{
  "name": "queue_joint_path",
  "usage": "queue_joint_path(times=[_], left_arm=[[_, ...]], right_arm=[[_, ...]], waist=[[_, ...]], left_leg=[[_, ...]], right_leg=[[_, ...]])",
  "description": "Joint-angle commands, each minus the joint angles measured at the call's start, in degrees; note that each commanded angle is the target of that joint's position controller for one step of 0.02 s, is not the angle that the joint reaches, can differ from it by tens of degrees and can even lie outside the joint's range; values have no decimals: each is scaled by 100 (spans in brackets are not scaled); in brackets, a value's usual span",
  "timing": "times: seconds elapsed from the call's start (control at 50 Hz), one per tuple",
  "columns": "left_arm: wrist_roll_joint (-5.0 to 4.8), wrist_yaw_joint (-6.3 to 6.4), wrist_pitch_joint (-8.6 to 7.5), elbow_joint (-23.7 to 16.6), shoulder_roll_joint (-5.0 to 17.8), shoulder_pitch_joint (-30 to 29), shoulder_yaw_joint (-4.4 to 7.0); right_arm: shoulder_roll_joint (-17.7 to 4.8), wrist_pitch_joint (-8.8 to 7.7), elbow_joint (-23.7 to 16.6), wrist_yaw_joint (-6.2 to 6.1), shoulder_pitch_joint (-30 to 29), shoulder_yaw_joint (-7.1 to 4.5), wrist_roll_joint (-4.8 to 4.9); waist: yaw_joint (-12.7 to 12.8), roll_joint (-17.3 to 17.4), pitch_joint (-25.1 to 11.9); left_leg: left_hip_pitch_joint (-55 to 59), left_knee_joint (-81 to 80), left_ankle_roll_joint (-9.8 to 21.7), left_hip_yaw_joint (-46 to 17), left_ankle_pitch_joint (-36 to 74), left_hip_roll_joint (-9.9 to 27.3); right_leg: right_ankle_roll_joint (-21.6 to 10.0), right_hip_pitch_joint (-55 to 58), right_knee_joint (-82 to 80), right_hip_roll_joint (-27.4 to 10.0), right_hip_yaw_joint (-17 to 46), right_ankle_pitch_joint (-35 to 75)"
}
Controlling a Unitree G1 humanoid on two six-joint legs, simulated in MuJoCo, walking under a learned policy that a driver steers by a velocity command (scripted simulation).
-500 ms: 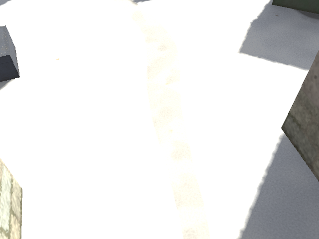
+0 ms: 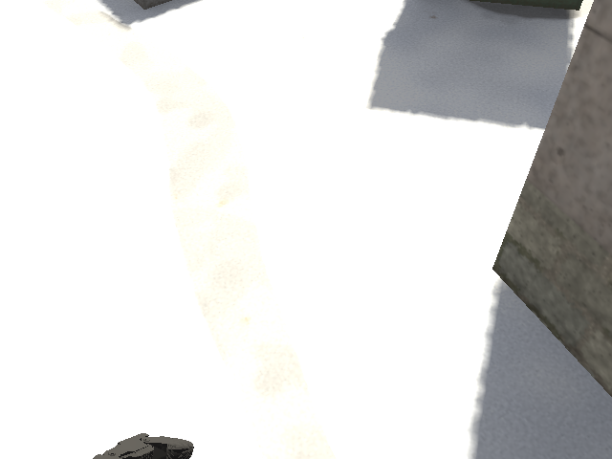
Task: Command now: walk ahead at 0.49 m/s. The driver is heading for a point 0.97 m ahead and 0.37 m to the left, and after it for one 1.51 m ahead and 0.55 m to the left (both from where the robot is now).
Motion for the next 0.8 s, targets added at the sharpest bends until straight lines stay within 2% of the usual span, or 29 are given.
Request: queue_joint_path(times=[0.02,0.04,0.06,0.08,0.1,0.12,0.14,0.16,0.18,0.2,0.22,0.24,0.28,0.32,0.34,0.4,0.44,0.48,0.5,0.52,0.54,0.56,0.58,0.6,0.62,0.64,0.68,0.74,0.8], left_arm=[[-1001,202,-172,-288,766,-319,312],[-822,236,-217,89,945,802,427],[-600,261,-167,563,1118,2413,578],[-265,223,-160,973,1246,3428,572],[-389,216,-107,1079,1411,3829,651],[-457,233,-32,1142,1428,3732,700],[-399,328,-13,1074,1155,3041,662],[-312,344,-117,779,845,1984,507],[-233,348,-265,804,688,1616,472],[-247,321,-334,853,442,1403,386],[-223,339,-308,867,290,1227,349],[-199,395,-308,858,288,1121,347],[-162,564,-326,949,427,1421,399],[-260,693,-314,971,692,1587,488],[-338,732,-300,1007,772,1722,523],[-442,727,-217,1171,787,2162,570],[-407,688,-139,1222,825,2350,603],[-346,675,-62,1122,1053,2242,664],[-340,690,-15,1057,1135,2172,684],[-313,711,-3,951,1141,2089,678],[-124,680,-113,753,824,2364,576],[-205,501,-386,622,389,2653,404],[-415,406,-602,481,860,1968,558],[-503,434,-654,255,969,1380,595],[-396,518,-619,236,907,1226,611],[-277,591,-525,250,931,1329,679],[-246,618,-335,164,811,1465,718],[-154,657,-254,-169,598,842,694],[-187,591,-299,-422,427,81,621]], right_arm=[[-1130,336,-221,-194,-107,-349,506],[-991,365,-108,-174,111,-342,368],[-791,334,-11,-156,27,-319,312],[-103,215,83,-149,590,-226,462],[-530,62,-332,-112,601,-232,706],[-681,-15,-818,-183,-193,-279,837],[-736,23,-1120,-327,-1084,-298,811],[-822,109,-1237,-445,-1383,-348,691],[-600,195,-1218,-476,-1398,-347,535],[-489,280,-1164,-431,-1201,-370,401],[-269,332,-1171,-383,-1055,-386,390],[-262,324,-1248,-371,-1174,-399,425],[-391,261,-1537,-293,-1810,-414,376],[-352,250,-1700,-174,-2321,-374,303],[-341,272,-1813,-92,-2668,-351,304],[-402,366,-2099,59,-3370,-341,348],[-488,359,-2317,155,-3717,-370,337],[-686,329,-2399,203,-3570,-465,315],[-857,329,-2286,227,-2979,-568,314],[-1208,361,-2010,187,-1958,-751,335],[-1932,419,-1864,72,-1128,-960,369],[-2064,419,-1902,67,-956,-926,381],[-1696,430,-1891,14,-866,-849,275],[-1472,382,-1965,-26,-1400,-795,270],[-1326,320,-2082,3,-1967,-744,290],[-1202,273,-2187,20,-2333,-717,287],[-1112,261,-2247,21,-2441,-694,295],[-1311,261,-2149,-136,-2055,-758,367],[-1331,323,-2071,-209,-1684,-778,389]], waist=[[363,240,940],[724,344,99],[1546,486,-504],[1708,-909,-1553],[1887,-1427,-2689],[2007,-1233,-2747],[1789,-214,-1638],[1355,650,-809],[1060,666,-492],[736,753,-109],[510,398,75],[458,17,252],[588,-144,203],[703,41,49],[792,117,74],[1034,203,367],[1082,241,448],[899,-13,132],[557,-91,-234],[84,32,-686],[49,1157,-1417],[320,1977,-2382],[64,1338,-2026],[215,1042,-1073],[595,322,-522],[883,301,-433],[1127,429,-370],[1021,566,-251],[757,695,-169]], left_leg=[[-737,245,782,-1235,5126,1028],[-1006,1536,667,-1002,5407,908],[-2172,3255,404,-948,4389,677],[-4305,6149,102,-1044,-180,-177],[-5329,6953,19,-1537,-36,95],[-5938,6240,36,-1314,614,362],[-6198,5787,17,-670,1501,654],[-5693,5025,27,-594,2531,787],[-5294,4965,88,-881,2815,927],[-4733,4255,133,-962,3076,1065],[-4313,3413,85,-1028,3212,1168],[-4110,2638,27,-991,3339,1174],[-3913,1351,-74,-872,4132,1113],[-3520,102,-18,-560,5067,940],[-3392,-251,19,-408,5309,852],[-3746,-748,253,-280,5191,769],[-3844,-1019,502,-117,4793,642],[-3181,-1056,718,329,4080,294],[-2325,-1177,845,457,4011,85],[-834,-1377,1058,249,4380,22],[1222,-1291,1681,-1775,5019,1254],[2757,-2625,2672,-4895,3777,2405],[2689,-2957,2346,-4730,2942,2224],[1806,-3012,2058,-3843,3385,2013],[588,-3094,1854,-3163,4226,1761],[-210,-3133,1703,-2636,4931,1537],[-979,-3271,1631,-2268,5335,1282],[-1355,-3375,1612,-1866,5701,1093],[-1493,-3259,1321,-1685,5236,799]], right_leg=[[-47,772,-770,444,-91,-582],[-207,2201,-446,459,-298,43],[-426,4040,-15,2,39,765],[-1003,6508,1760,-1022,770,3242],[-1659,7360,1774,-1658,2089,1929],[-1868,7029,560,-1854,2887,-1546],[-1753,5626,-430,-1660,3123,-3264],[-1646,3974,-881,-1623,2868,-3198],[-1685,2959,-775,-1806,3022,-2297],[-1457,1897,-838,-1456,2222,-1464],[-1224,1250,-890,-1047,1449,-1453],[-1080,909,-1103,-780,904,-1248],[-1011,1010,-1231,-600,400,-824],[-879,1298,-1222,-446,-85,-656],[-828,1499,-1316,-456,-183,-712],[-667,2442,-1313,-624,-403,-939],[-535,3037,-1017,-720,-575,-296],[-407,3325,-242,-673,-850,1438],[-339,3269,590,-611,-989,2118],[-181,2563,1922,-435,-1118,1937],[131,676,4189,152,-1243,-979],[273,-1108,5816,1182,-79,-5142],[103,-1940,5869,875,562,-4904],[-6,-2204,5454,637,414,-4441],[0,-1733,4848,412,370,-4077],[35,-1097,4296,229,361,-3905],[141,-491,3772,161,307,-3787],[393,-502,2741,323,144,-2990],[400,-205,1350,619,85,-1874]])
